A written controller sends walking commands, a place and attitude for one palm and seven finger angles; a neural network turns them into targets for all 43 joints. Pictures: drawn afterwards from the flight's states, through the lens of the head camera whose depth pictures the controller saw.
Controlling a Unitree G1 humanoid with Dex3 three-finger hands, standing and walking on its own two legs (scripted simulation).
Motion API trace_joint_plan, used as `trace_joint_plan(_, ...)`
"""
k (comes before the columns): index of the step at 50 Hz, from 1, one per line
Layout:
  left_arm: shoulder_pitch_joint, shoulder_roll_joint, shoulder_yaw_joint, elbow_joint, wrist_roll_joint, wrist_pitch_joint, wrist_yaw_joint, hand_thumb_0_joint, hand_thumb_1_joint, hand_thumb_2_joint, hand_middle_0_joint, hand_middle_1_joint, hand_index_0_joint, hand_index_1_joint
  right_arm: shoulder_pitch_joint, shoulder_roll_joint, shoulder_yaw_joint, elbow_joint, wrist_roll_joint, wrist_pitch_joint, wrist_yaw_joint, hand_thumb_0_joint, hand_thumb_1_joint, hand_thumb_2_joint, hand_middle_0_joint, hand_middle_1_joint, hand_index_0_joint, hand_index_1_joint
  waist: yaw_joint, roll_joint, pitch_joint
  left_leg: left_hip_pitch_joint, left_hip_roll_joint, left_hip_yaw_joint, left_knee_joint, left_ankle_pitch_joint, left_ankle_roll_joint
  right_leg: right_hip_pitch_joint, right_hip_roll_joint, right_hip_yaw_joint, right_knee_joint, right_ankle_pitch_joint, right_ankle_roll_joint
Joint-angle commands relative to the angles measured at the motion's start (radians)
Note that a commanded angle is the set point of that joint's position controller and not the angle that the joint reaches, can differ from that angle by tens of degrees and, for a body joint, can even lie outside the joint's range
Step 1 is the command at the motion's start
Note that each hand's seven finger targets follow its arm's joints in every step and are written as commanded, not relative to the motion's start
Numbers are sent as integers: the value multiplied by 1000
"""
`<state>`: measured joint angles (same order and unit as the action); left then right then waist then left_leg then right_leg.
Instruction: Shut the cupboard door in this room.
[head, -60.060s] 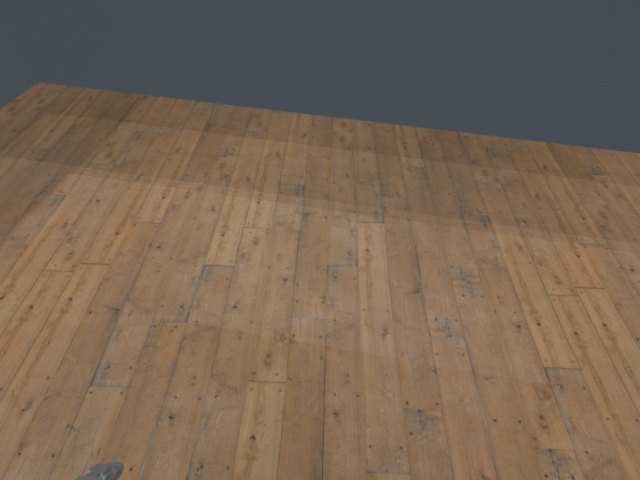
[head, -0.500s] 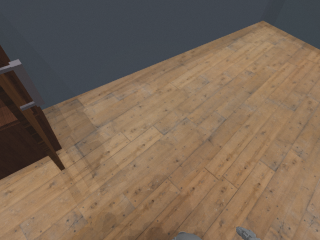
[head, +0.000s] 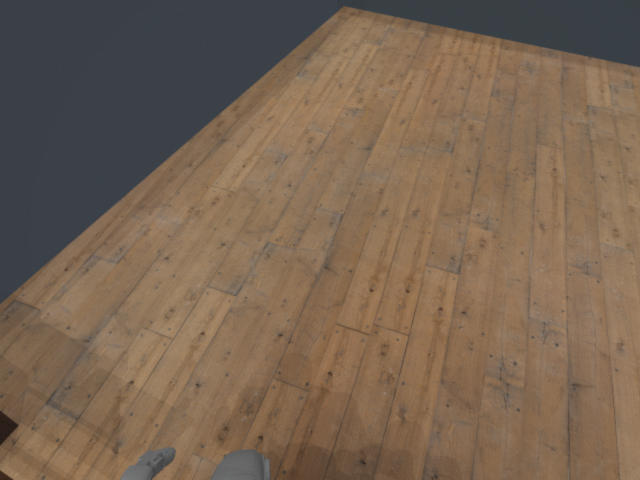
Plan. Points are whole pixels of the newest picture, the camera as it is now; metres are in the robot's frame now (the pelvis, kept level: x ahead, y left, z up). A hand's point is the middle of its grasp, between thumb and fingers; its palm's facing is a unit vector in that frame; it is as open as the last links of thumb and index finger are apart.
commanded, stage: walk to a spot facing it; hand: left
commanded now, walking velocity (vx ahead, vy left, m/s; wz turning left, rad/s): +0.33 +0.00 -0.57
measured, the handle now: out of the picture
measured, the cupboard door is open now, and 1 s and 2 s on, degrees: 93 93 93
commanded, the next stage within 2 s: turn to face it in 0.98 s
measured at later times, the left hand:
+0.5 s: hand (208, 363) +0.31 +0.20 -0.15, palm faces -0.25 -0.95 -0.20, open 7.4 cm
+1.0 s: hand (321, 265) +0.50 +0.02 -0.15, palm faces -0.40 -0.89 -0.23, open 7.2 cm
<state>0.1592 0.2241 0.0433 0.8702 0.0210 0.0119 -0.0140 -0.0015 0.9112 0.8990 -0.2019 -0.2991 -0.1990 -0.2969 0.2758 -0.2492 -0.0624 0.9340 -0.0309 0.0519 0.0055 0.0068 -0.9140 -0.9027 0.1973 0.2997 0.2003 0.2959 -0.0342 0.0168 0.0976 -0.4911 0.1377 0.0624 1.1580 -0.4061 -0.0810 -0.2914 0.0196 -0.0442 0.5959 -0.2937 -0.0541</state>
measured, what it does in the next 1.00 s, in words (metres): walks ahead, turning right: left foot, then right foot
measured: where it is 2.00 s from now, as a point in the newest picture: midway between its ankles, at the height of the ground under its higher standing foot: (394, 362)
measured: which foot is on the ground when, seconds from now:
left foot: up 0.00-0.22, down 0.24-0.68, up 0.70-1.00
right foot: down 0.00-0.24, up 0.26-0.66, down 0.68-1.00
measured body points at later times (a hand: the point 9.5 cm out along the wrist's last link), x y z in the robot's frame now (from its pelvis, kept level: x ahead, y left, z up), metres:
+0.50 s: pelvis +0.18 +0.02 +0.01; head +0.21 +0.02 +0.46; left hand +0.32 +0.25 -0.13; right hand +0.13 -0.21 -0.13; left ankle +0.14 +0.15 -0.73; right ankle +0.18 -0.13 -0.64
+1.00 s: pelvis +0.37 -0.13 +0.01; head +0.39 -0.15 +0.46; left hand +0.52 +0.06 -0.14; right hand +0.32 -0.36 -0.15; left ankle +0.51 -0.01 -0.64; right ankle +0.35 -0.16 -0.73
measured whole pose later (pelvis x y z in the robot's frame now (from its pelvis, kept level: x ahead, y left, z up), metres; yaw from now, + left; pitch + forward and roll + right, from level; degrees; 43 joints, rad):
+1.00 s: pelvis +0.37 -0.13 +0.01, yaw -27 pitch +0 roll +0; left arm 0.26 0.18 0.06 1.01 0.02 -0.08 0.01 -0.01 0.94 0.90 -0.20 -0.30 -0.20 -0.30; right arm 0.22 -0.17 -0.05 0.98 -0.03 -0.01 0.00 0.00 -0.92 -0.90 0.20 0.30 0.20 0.30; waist -0.02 0.02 0.04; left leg -0.66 0.16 0.03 1.13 -0.17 -0.06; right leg -0.19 0.09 -0.13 0.42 -0.25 -0.12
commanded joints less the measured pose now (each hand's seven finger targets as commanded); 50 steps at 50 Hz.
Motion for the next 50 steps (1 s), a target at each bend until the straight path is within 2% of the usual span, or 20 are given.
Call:
trace_joint_plan(1,46,204,67,-50,-1,-40,5,0,900,900,-200,-300,-200,-300,-38,-70,-22,-118,-1,-55,10,0,-900,-900,200,300,200,300,48,-151,-36,-52,-8,-6,-144,107,-13,-21,-217,293,-381,-212,-107)
trace_joint_plan(7,106,207,77,-23,3,-48,-1,0,900,900,-200,-300,-200,-300,-122,-44,-15,-167,9,-93,16,0,-900,-900,200,300,200,300,79,-158,-59,48,-70,7,-460,77,3,51,-208,345,-322,-105,-122)
trace_joint_plan(10,79,192,79,-25,-4,-46,0,0,900,900,-200,-300,-200,-300,-30,-64,-19,-140,11,-116,1,0,-900,-900,200,300,200,300,22,-140,-106,285,-90,23,-661,142,9,-10,-166,327,-207,-15,-86)
trace_joint_plan(11,59,158,71,-34,-6,-46,-3,0,900,900,-200,-300,-200,-300,78,-108,-28,-108,11,-126,-13,0,-900,-900,200,300,200,300,-30,-55,-150,495,-41,-22,-743,112,27,-122,-109,279,-69,13,-48)
trace_joint_plan(12,79,85,59,-47,-14,-45,-12,0,900,900,-200,-300,-200,-300,199,-212,-57,-82,-4,-130,-21,0,-900,-900,200,300,200,300,-83,220,-227,695,209,-332,-833,-75,104,-318,28,147,236,-127,10)
trace_joint_plan(13,60,67,53,-70,-12,-55,-18,0,900,900,-200,-300,-200,-300,267,-255,-60,-69,-10,-122,-20,0,-900,-900,200,300,200,300,-92,323,-216,712,409,-558,-942,-196,201,-476,27,63,485,-301,36)
trace_joint_plan(15,-20,95,67,-58,-1,-52,-28,0,900,900,-200,-300,-200,-300,156,-160,-36,-75,1,-120,-20,0,-900,-900,200,300,200,300,-55,190,-43,459,355,-453,-1023,-294,204,-485,-78,89,664,-153,42)
trace_joint_plan(17,13,69,65,-35,8,-40,-46,0,900,900,-200,-300,-200,-300,80,-86,-19,-71,3,-133,-22,0,-900,-900,200,300,200,300,1,128,0,399,274,-226,-1001,-74,153,-457,-123,51,660,-35,57)
trace_joint_plan(20,19,23,56,-31,10,-18,-48,0,900,900,-200,-300,-200,-300,116,-59,-17,-44,5,-143,-25,0,-900,-900,200,300,200,300,17,115,-4,422,222,-14,-962,238,142,-463,-133,14,612,47,81)
trace_joint_plan(24,-70,-9,44,-67,10,-14,-53,0,900,900,-200,-300,-200,-300,162,-49,-26,-11,5,-143,-23,0,-900,-900,200,300,200,300,5,124,26,464,204,109,-953,411,155,-484,-135,-52,419,106,90)
trace_joint_plan(28,-140,-12,36,-81,7,-24,-52,0,900,900,-200,-300,-200,-300,170,-63,-36,11,3,-134,-16,0,-900,-900,200,300,200,300,-9,162,32,469,194,195,-900,609,140,-326,-77,-132,138,132,53)
trace_joint_plan(31,34,36,51,-26,9,-39,-40,0,900,900,-200,-300,-200,-300,136,-113,-47,19,11,-130,-16,0,-900,-900,200,300,200,300,84,158,-99,519,203,242,-637,1016,115,-50,2,-171,41,97,-7)
trace_joint_plan(32,181,71,60,23,13,-48,-31,0,900,900,-200,-300,-200,-300,115,-122,-45,13,14,-125,-13,0,-900,-900,200,300,200,300,158,109,-184,451,172,260,-423,1015,88,173,35,-197,-32,144,-24)
trace_joint_plan(33,327,173,85,70,18,-59,-19,0,900,900,-200,-300,-200,-300,101,-83,-34,-2,29,-124,-1,0,-900,-900,200,300,200,300,236,-25,-272,203,123,238,-142,664,59,468,-112,-21,-52,180,-65)
trace_joint_plan(34,397,286,106,89,8,-68,-4,0,900,900,-200,-300,-200,-300,116,6,-16,-36,42,-125,-4,0,-900,-900,200,300,200,300,226,-242,-388,-101,-54,156,204,-173,14,650,-419,486,-123,306,-186)
trace_joint_plan(35,350,319,110,84,-17,-58,2,0,900,900,-200,-300,-200,-300,48,-7,-17,-63,39,-119,-11,0,-900,-900,200,300,200,300,200,-159,-329,-170,-42,1,317,-178,36,539,-468,558,-232,347,-214)
trace_joint_plan(37,145,218,85,32,-18,-57,7,0,900,900,-200,-300,-200,-300,78,-31,-25,-14,21,-106,-12,0,-900,-900,200,300,200,300,101,-79,-214,-161,32,-77,328,58,43,299,-403,451,-308,-7,-121)
trace_joint_plan(39,79,137,59,29,-12,-74,12,0,900,900,-200,-300,-200,-300,97,-9,-15,31,3,-87,-12,0,-900,-900,200,300,200,300,42,-54,-119,-82,59,-60,224,161,39,61,-304,268,-322,114,-59)
trace_joint_plan(42,80,96,49,59,-3,-89,18,0,900,900,-200,-300,-200,-300,168,21,-9,64,-2,-70,-10,0,-900,-900,200,300,200,300,-1,-89,-132,-68,50,-54,122,188,30,30,-251,187,-338,186,-64)
trace_joint_plan(50,237,34,27,137,-9,-115,29,0,900,900,-200,-300,-200,-300,-64,39,-3,6,4,-80,6,0,-900,-900,200,300,200,300,54,-64,-39,-249,26,-46,-102,249,28,186,-259,143,-361,430,-86)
